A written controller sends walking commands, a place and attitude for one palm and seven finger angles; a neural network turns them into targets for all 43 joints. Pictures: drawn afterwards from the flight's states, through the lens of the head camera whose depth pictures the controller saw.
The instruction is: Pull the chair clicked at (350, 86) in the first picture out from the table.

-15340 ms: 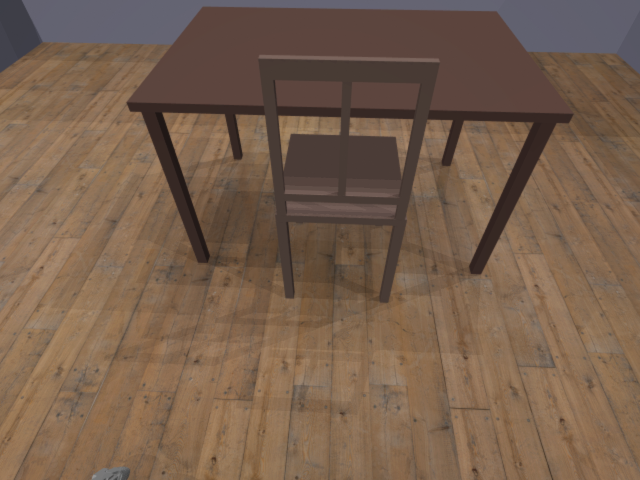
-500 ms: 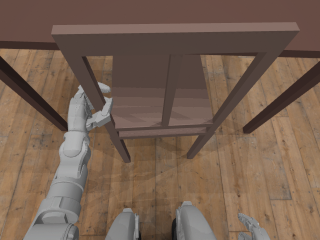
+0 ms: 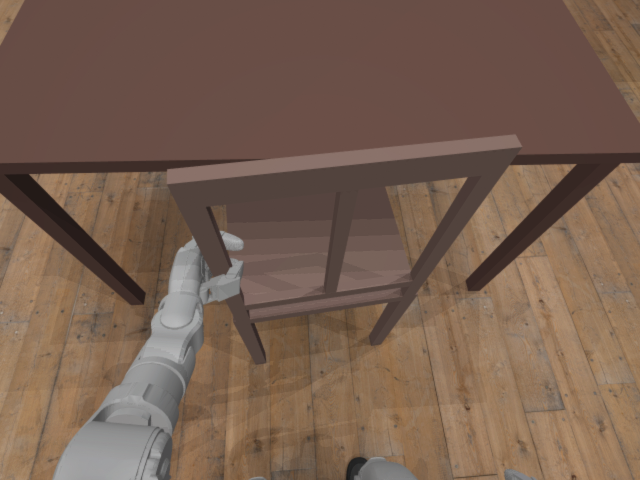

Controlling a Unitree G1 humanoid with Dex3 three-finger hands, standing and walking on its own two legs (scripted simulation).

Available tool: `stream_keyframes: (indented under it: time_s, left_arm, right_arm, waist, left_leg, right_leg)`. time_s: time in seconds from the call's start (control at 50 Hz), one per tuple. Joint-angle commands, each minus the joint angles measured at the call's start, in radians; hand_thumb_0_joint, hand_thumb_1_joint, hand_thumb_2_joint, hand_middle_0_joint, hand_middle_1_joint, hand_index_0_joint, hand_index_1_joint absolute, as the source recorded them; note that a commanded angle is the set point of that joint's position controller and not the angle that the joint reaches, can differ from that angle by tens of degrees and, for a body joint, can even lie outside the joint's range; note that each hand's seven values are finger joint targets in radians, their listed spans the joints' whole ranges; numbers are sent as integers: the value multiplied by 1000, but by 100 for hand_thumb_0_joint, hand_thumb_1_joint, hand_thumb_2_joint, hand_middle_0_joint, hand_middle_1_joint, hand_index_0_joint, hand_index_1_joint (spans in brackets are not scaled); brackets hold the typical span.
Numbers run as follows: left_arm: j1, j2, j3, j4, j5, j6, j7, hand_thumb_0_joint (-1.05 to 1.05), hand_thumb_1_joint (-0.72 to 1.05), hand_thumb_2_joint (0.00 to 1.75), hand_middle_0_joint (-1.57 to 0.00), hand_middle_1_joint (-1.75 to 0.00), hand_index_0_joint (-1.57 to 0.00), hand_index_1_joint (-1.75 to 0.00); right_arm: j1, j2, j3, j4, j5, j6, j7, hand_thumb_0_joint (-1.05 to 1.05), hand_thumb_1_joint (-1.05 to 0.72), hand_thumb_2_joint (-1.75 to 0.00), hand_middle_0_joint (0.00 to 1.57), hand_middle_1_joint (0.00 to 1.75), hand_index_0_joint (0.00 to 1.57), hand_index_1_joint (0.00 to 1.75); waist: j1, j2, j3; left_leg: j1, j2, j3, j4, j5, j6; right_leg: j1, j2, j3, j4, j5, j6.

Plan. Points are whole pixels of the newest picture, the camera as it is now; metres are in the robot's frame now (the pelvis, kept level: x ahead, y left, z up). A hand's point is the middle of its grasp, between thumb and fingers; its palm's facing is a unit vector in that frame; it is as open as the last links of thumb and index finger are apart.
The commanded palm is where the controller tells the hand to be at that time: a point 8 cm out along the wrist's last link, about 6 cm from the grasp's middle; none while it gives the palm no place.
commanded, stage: step backward, pulling the chair out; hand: left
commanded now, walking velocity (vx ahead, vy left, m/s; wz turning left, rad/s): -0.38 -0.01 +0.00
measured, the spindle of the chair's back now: (336, 248) +0.43 -0.04 -0.07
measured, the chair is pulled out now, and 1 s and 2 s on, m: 0.03 0.13 0.31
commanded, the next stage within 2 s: none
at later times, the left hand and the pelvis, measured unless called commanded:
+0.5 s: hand (241, 318) +0.32 +0.10 -0.06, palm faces +0.00 -0.99 -0.13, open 5.6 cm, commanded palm +0.31 +0.15 -0.06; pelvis -0.04 -0.01 +0.00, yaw -3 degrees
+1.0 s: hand (251, 382) +0.24 +0.08 -0.06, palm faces -0.11 -0.98 -0.15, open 5.5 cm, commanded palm +0.21 +0.13 -0.06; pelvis -0.14 +0.01 +0.00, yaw -1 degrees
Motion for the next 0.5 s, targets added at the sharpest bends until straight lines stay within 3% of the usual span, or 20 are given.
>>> stream_keyframes:
  time_s: [0.0, 0.04, 0.06, 0.1, 0.12, 0.16, 0.22, 0.24, 0.26, 0.28, 0.3, 0.32, 0.36, 0.42, 0.44, 0.48]
  left_arm:
    - [-211, 130, -4, -198, 47, -64, 0, 0, 90, 90, -50, -145, -50, -145]
    - [-208, 161, 10, -200, 41, -69, 7, 0, 90, 90, -50, -145, -50, -145]
    - [-202, 164, 11, -194, 41, -72, 9, 0, 90, 90, -50, -145, -50, -145]
    - [-196, 179, 21, -178, 39, -71, 13, 0, 90, 90, -50, -145, -50, -145]
    - [-192, 176, 18, -168, 40, -64, 13, 0, 90, 90, -50, -145, -50, -145]
    - [-188, 194, 24, -170, 43, -50, 19, 0, 90, 90, -50, -145, -50, -145]
    - [-198, 164, 6, -188, 44, -49, 23, 0, 90, 90, -50, -145, -50, -145]
    - [-186, 167, 5, -195, 39, -46, 26, 0, 90, 90, -50, -145, -50, -145]
    - [-194, 143, -11, -223, 37, -51, 23, 0, 90, 90, -50, -145, -50, -145]
    - [-182, 126, -16, -239, 40, -53, 20, 0, 90, 90, -50, -145, -50, -145]
    - [-181, 117, -17, -250, 43, -57, 18, 0, 90, 90, -50, -145, -50, -145]
    - [-178, 103, -24, -257, 46, -58, 16, 0, 90, 90, -50, -145, -50, -145]
    - [-170, 105, -14, -262, 44, -51, 18, 0, 90, 90, -50, -145, -50, -145]
    - [-245, 108, -23, -243, 48, -61, 28, 0, 90, 90, -50, -145, -50, -145]
    - [-249, 131, -8, -221, 48, -60, 30, 0, 90, 90, -50, -145, -50, -145]
    - [-266, 120, -19, -193, 48, -68, 26, 0, 90, 90, -50, -145, -50, -145]
  right_arm:
    - [80, -131, -48, -65, -6, -23, 4, 0, -90, -90, 20, 30, 20, 30]
    - [77, -144, -50, -68, 6, -26, -8, 0, -90, -90, 20, 30, 20, 30]
    - [70, -143, -48, -65, 10, -30, -14, 0, -90, -90, 20, 30, 20, 30]
    - [48, -145, -45, -57, 13, -41, -27, 0, -90, -90, 20, 30, 20, 30]
    - [36, -142, -44, -50, 17, -46, -32, 0, -90, -90, 20, 30, 20, 30]
    - [28, -149, -42, -40, 20, -49, -40, 0, -90, -90, 20, 30, 20, 30]
    - [40, -157, -46, -37, 16, -50, -49, 0, -90, -90, 20, 30, 20, 30]
    - [40, -164, -46, -39, 14, -48, -49, 0, -90, -90, 20, 30, 20, 30]
    - [33, -153, -38, -43, 8, -46, -42, 0, -90, -90, 20, 30, 20, 30]
    - [28, -143, -37, -45, -2, -46, -28, 0, -90, -90, 20, 30, 20, 30]
    - [17, -133, -38, -47, -13, -46, -12, 0, -90, -90, 20, 30, 20, 30]
    - [10, -124, -38, -52, -23, -48, 0, 0, -90, -90, 20, 30, 20, 30]
    - [-7, -119, -38, -63, -32, -54, 13, 0, -90, -90, 20, 30, 20, 30]
    - [11, -121, -31, -50, -29, -75, 17, 0, -90, -90, 20, 30, 20, 30]
    - [13, -127, -32, -41, -25, -79, 12, 0, -90, -90, 20, 30, 20, 30]
    - [5, -130, -32, -28, -16, -91, 7, 0, -90, -90, 20, 30, 20, 30]
  waist:
    - [32, 127, -481]
    - [27, 41, -493]
    - [28, 23, -495]
    - [37, -30, -503]
    - [38, -52, -500]
    - [41, -27, -507]
    - [22, -46, -538]
    - [21, 18, -536]
    - [25, 99, -539]
    - [29, 169, -539]
    - [35, 227, -524]
    - [40, 268, -505]
    - [53, 288, -458]
    - [38, 232, -413]
    - [36, 181, -389]
    - [41, 154, -363]
  left_leg:
    - [368, 203, -144, 57, 1032, -59]
    - [225, 175, -128, 72, 799, -75]
    - [164, 144, -109, 87, 601, -83]
    - [64, 94, -115, 90, 225, -84]
    - [45, 86, -120, 71, 127, -79]
    - [46, 89, -123, 18, 170, -73]
    - [144, 116, -128, -23, 606, -62]
    - [223, 143, -149, -37, 819, -54]
    - [328, 178, -191, -41, 1020, -42]
    - [443, 216, -232, -42, 1192, -26]
    - [518, 249, -245, -44, 1262, -9]
    - [546, 264, -247, -51, 1258, -2]
    - [541, 279, -241, -69, 1205, 11]
    - [528, 279, -223, -29, 1177, 17]
    - [478, 276, -220, -26, 1116, 15]
    - [369, 252, -196, -26, 937, 0]
  right_leg:
    - [186, -68, 46, -43, 465, -47]
    - [317, -148, 108, -19, 776, -84]
    - [366, -189, 146, -17, 899, -106]
    - [443, -254, 195, -32, 1011, -134]
    - [448, -264, 195, -38, 990, -129]
    - [456, -251, 170, -28, 942, -107]
    - [411, -173, 94, 11, 919, -60]
    - [354, -146, 72, 29, 847, -45]
    - [261, -112, 58, 51, 646, -28]
    - [147, -72, 54, 78, 334, -16]
    - [66, -46, 48, 93, 92, -13]
    - [29, -34, 40, 103, -47, -18]
    - [10, -26, 33, 133, -139, -26]
    - [49, -38, 33, 40, 0, -29]
    - [87, -40, 33, 14, 64, -29]
    - [158, -60, 45, -36, 189, -33]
